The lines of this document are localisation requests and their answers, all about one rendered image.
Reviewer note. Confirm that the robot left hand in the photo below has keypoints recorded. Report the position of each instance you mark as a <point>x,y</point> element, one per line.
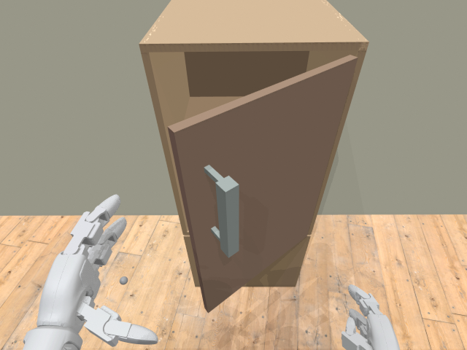
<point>75,271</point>

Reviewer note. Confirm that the robot right hand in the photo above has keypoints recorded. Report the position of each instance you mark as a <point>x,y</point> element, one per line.
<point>376,331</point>

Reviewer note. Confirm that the robot left forearm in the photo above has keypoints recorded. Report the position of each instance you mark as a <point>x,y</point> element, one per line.
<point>52,338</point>

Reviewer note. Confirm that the handle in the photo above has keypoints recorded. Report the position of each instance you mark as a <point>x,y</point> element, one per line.
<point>227,191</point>

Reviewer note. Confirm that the cupboard door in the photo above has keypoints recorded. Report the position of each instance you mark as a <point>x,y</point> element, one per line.
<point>275,143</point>

